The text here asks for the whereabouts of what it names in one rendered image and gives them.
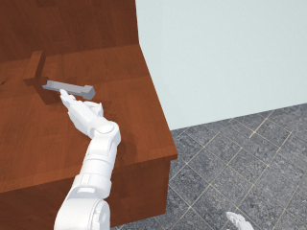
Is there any counter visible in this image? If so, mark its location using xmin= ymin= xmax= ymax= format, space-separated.
xmin=0 ymin=0 xmax=178 ymax=230

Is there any robot left forearm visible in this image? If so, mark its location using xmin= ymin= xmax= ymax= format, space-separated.
xmin=54 ymin=116 xmax=121 ymax=230

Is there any tap lever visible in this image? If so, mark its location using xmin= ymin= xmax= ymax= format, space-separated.
xmin=42 ymin=80 xmax=96 ymax=101

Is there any robot left upper arm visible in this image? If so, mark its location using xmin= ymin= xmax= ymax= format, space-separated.
xmin=55 ymin=198 xmax=110 ymax=230

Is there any robot right hand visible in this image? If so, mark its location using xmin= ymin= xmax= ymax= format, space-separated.
xmin=226 ymin=212 xmax=254 ymax=230

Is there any robot left hand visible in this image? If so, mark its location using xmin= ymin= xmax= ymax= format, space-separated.
xmin=59 ymin=89 xmax=104 ymax=135

